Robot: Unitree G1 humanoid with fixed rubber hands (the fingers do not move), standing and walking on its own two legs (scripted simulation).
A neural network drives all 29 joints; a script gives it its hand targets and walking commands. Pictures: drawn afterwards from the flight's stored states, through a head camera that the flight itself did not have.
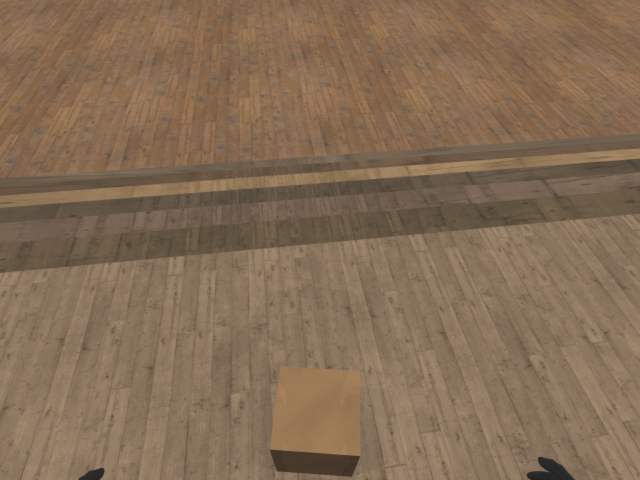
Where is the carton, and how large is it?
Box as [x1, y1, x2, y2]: [270, 366, 359, 476]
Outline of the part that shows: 281,366 270,444 270,451 276,469 279,471 351,476 359,457 359,371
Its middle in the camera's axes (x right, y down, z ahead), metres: -0.01 +0.50 +1.06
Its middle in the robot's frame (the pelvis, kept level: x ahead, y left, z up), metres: +0.37 +0.00 -0.66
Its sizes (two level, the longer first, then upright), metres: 0.210 0.200 0.250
